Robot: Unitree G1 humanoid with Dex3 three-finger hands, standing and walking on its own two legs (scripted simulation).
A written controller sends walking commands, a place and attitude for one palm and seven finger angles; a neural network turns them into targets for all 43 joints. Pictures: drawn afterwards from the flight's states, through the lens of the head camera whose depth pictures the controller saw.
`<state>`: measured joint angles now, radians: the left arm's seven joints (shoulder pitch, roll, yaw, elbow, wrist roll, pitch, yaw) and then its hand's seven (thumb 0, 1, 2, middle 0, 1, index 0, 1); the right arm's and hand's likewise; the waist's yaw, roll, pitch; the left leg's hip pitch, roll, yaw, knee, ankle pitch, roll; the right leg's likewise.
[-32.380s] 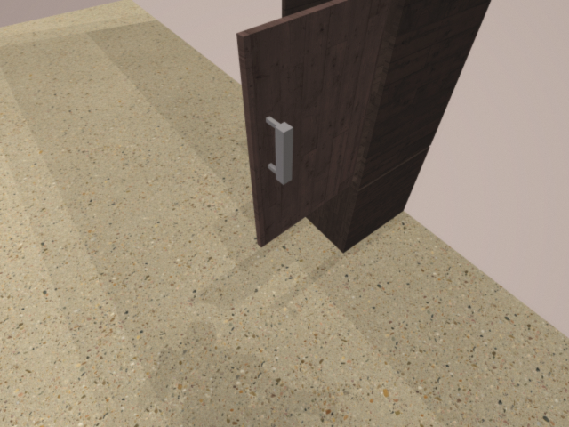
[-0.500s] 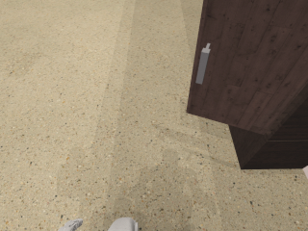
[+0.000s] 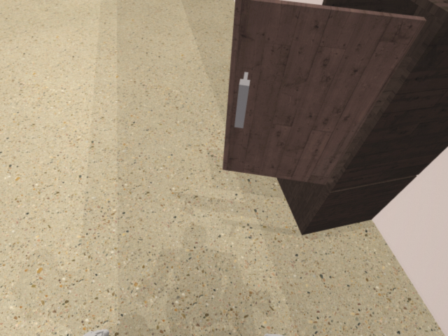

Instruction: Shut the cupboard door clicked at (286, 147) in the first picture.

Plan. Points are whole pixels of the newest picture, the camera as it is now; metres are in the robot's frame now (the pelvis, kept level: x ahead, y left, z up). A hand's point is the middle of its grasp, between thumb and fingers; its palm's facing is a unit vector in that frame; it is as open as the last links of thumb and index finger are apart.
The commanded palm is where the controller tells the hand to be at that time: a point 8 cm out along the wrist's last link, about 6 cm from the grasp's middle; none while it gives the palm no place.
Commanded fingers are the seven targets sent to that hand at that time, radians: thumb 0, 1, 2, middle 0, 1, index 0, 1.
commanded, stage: take the last steps up to it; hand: left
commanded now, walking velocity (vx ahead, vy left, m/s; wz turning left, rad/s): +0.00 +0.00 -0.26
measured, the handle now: (242, 100) +0.68 -0.01 +0.01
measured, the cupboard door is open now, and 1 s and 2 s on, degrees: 68 68 68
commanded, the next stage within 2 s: come to a stop and stand still in 0.86 s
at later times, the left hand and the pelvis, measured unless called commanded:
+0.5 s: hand out of the picture +0.09 +0.17 -0.19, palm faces -0.10 -0.99 -0.14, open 7.4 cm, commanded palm none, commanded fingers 0.00 0.90 0.90 -0.20 -0.30 -0.20 -0.30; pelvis +0.05 -0.01 -0.01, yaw -7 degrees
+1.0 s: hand (218, 264) +0.29 +0.03 -0.17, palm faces -0.16 -0.96 -0.21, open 7.3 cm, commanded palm none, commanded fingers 0.00 0.90 0.90 -0.20 -0.30 -0.20 -0.30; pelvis +0.18 -0.14 +0.00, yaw -10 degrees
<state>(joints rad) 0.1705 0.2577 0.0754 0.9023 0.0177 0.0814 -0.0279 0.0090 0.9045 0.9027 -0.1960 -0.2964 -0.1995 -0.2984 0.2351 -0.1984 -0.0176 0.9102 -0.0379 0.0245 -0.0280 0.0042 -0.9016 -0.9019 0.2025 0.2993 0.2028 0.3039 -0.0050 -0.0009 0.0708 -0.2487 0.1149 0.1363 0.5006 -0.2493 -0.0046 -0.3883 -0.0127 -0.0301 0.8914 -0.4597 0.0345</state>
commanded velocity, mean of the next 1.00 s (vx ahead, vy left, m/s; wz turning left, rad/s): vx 0.18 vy -0.08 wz -0.11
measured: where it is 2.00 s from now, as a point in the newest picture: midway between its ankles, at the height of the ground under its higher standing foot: outside the picture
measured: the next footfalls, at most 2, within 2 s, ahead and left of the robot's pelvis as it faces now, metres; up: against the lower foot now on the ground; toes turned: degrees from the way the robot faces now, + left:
right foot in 0.10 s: +0.02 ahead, -0.14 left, +0.00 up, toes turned -5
left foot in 0.42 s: +0.11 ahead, +0.10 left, +0.00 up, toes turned +2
